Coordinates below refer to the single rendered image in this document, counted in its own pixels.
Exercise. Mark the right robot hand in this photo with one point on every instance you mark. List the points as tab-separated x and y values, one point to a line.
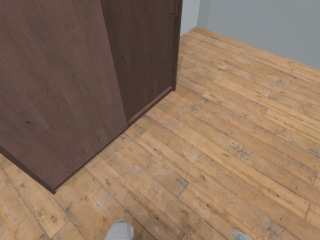
240	236

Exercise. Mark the wardrobe door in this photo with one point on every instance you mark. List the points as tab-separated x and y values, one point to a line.
60	101
140	34

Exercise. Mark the left robot thigh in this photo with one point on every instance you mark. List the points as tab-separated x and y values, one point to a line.
120	231

